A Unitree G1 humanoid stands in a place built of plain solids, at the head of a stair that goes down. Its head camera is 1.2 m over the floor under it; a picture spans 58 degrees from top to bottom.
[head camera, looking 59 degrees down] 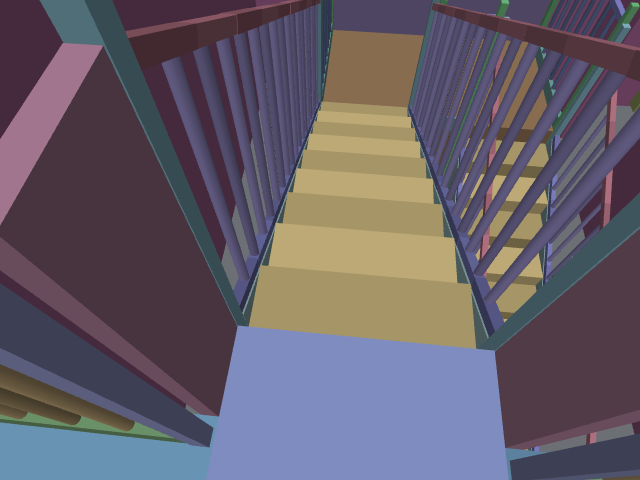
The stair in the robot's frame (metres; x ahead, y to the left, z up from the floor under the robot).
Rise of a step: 0.15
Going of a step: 0.28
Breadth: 0.73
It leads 6 degrees to the right of straight ahead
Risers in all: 10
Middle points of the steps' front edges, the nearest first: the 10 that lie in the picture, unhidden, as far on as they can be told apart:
0.40 -0.13 0.00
0.67 -0.15 -0.15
0.95 -0.18 -0.30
1.22 -0.21 -0.45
1.50 -0.24 -0.60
1.78 -0.27 -0.76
2.05 -0.29 -0.91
2.33 -0.32 -1.06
2.61 -0.35 -1.21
2.88 -0.38 -1.36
